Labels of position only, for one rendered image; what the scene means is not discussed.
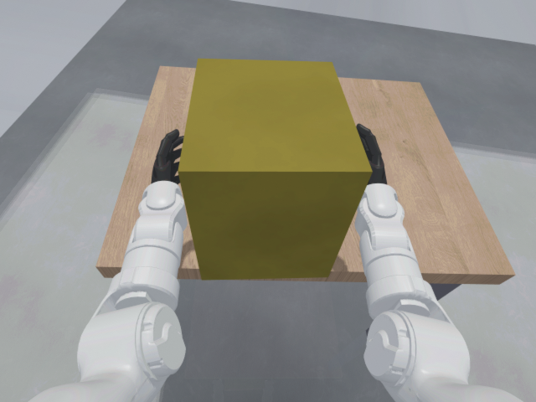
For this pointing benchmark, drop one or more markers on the robot left upper arm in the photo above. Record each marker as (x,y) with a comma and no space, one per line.
(124,356)

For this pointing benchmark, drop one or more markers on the robot right upper arm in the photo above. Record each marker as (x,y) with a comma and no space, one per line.
(422,359)

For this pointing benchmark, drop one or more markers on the right robot hand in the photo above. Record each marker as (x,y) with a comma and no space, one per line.
(374,155)

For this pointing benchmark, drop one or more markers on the left robot hand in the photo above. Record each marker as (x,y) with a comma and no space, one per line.
(164,168)

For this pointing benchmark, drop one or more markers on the robot left forearm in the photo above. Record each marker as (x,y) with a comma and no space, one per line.
(150,268)

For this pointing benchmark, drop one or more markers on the table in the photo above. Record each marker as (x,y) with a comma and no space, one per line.
(453,240)

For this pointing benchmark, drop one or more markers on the robot right forearm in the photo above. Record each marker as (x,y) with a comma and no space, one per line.
(389,262)

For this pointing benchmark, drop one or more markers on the carton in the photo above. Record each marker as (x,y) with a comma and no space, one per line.
(272,168)

